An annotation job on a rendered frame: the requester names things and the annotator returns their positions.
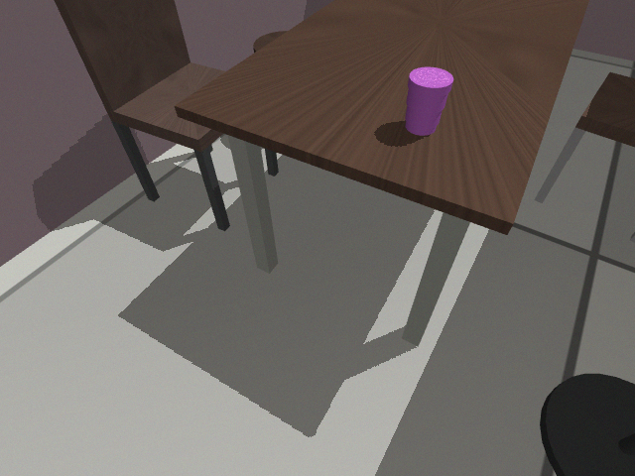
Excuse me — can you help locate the coat stand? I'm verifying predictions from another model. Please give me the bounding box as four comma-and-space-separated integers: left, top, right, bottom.
540, 374, 635, 476

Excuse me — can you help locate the cup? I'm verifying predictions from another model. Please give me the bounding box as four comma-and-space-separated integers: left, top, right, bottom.
405, 67, 453, 136

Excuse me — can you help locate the table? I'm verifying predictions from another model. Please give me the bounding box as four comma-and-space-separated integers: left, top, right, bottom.
175, 0, 589, 346

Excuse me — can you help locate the chair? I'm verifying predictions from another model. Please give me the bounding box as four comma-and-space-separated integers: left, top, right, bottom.
534, 72, 635, 243
55, 0, 279, 231

